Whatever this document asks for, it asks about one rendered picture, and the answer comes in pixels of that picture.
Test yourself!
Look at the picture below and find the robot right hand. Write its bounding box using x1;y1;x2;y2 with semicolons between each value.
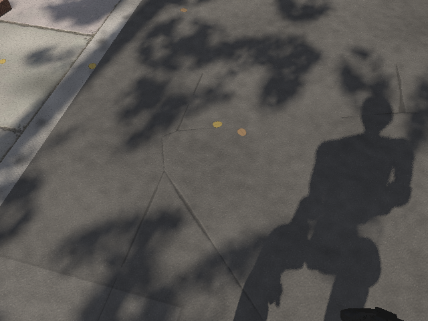
340;307;404;321

